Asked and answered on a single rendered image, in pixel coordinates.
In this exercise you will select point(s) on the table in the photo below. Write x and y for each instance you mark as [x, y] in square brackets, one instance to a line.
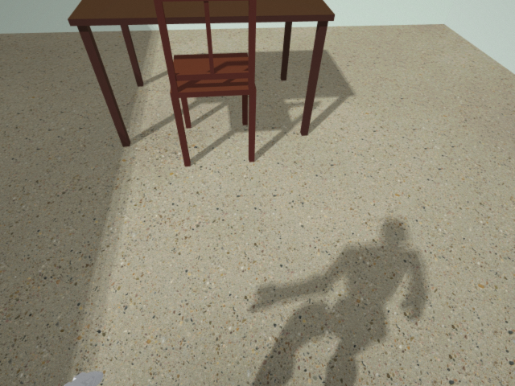
[142, 12]

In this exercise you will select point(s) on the chair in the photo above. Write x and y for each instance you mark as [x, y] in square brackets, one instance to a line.
[210, 75]

